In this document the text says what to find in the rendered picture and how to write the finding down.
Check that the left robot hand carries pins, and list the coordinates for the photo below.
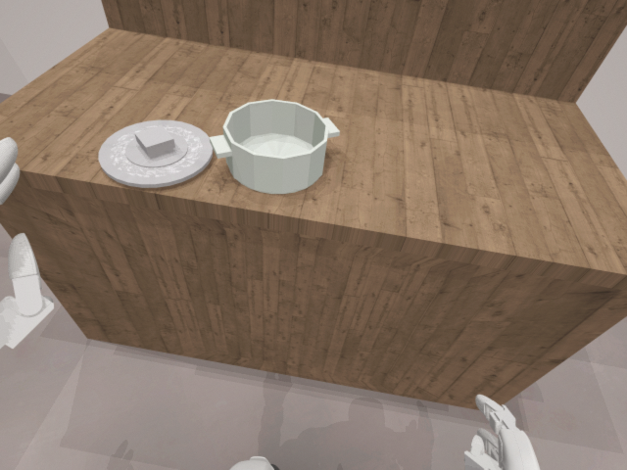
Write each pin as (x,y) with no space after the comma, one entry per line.
(19,315)

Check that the table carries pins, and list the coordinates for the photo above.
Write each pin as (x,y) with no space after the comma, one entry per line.
(468,233)

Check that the lid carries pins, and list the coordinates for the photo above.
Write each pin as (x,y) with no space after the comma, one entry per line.
(123,159)

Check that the pot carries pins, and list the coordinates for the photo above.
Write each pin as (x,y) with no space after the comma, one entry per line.
(273,146)

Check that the right robot hand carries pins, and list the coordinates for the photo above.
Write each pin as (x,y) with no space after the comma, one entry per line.
(512,449)

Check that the knob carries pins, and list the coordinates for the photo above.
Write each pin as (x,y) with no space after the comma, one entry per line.
(154,140)

